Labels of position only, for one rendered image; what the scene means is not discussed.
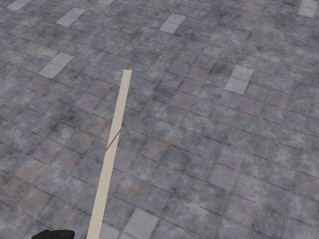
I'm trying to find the robot left hand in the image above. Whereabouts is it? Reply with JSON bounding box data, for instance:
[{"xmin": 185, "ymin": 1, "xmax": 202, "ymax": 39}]
[{"xmin": 31, "ymin": 229, "xmax": 75, "ymax": 239}]

